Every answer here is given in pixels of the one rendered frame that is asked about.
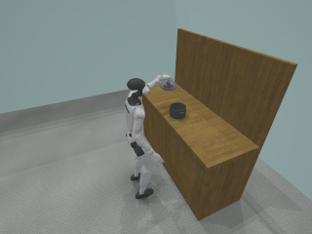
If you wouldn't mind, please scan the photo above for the robot left shin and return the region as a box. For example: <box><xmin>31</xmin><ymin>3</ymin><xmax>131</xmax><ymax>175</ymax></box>
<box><xmin>134</xmin><ymin>157</ymin><xmax>143</xmax><ymax>176</ymax></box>

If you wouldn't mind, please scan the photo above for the pot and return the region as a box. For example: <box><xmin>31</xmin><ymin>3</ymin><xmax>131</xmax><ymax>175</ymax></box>
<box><xmin>170</xmin><ymin>102</ymin><xmax>186</xmax><ymax>120</ymax></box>

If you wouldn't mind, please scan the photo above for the left robot hand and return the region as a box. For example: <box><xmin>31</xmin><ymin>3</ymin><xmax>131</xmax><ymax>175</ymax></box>
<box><xmin>162</xmin><ymin>74</ymin><xmax>174</xmax><ymax>86</ymax></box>

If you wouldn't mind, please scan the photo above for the table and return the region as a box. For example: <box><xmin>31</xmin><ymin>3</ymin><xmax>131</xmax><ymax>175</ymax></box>
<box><xmin>141</xmin><ymin>28</ymin><xmax>297</xmax><ymax>221</ymax></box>

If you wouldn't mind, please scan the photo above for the right robot forearm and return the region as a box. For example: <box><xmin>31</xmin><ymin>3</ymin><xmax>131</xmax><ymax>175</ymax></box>
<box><xmin>135</xmin><ymin>135</ymin><xmax>155</xmax><ymax>157</ymax></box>

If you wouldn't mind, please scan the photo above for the robot head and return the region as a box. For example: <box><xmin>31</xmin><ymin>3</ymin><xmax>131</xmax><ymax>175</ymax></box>
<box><xmin>127</xmin><ymin>78</ymin><xmax>145</xmax><ymax>106</ymax></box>

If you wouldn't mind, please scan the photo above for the robot left upper arm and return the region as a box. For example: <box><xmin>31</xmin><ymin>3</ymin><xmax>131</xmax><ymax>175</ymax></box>
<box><xmin>128</xmin><ymin>86</ymin><xmax>150</xmax><ymax>97</ymax></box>

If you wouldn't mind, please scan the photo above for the left robot forearm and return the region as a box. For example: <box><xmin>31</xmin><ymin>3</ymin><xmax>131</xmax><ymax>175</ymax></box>
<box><xmin>145</xmin><ymin>75</ymin><xmax>165</xmax><ymax>90</ymax></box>

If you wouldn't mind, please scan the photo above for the lid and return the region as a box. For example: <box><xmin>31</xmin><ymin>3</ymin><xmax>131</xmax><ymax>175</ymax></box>
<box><xmin>160</xmin><ymin>80</ymin><xmax>176</xmax><ymax>91</ymax></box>

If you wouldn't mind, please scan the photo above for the right robot hand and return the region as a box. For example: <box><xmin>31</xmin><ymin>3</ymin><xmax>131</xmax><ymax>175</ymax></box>
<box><xmin>150</xmin><ymin>152</ymin><xmax>164</xmax><ymax>167</ymax></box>

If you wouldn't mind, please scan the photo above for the robot right upper arm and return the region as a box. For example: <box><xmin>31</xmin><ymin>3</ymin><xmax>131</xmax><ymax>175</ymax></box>
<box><xmin>132</xmin><ymin>106</ymin><xmax>145</xmax><ymax>140</ymax></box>

